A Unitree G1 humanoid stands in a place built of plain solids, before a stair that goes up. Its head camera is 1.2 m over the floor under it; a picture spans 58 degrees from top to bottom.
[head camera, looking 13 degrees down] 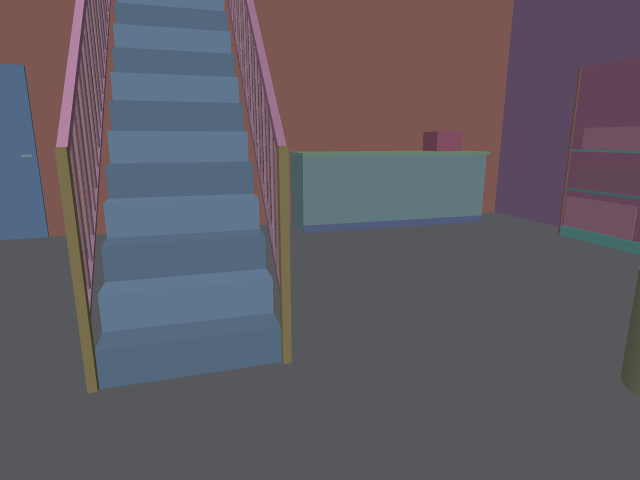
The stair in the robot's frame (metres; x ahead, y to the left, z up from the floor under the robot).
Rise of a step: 0.21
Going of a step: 0.21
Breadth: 0.92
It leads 17 degrees to the left of straight ahead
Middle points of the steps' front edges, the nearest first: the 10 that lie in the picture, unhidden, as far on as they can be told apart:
2.05 0.65 0.21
2.25 0.71 0.42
2.45 0.77 0.63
2.65 0.83 0.84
2.85 0.90 1.05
3.06 0.96 1.26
3.26 1.02 1.47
3.46 1.08 1.68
3.66 1.14 1.89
3.86 1.20 2.10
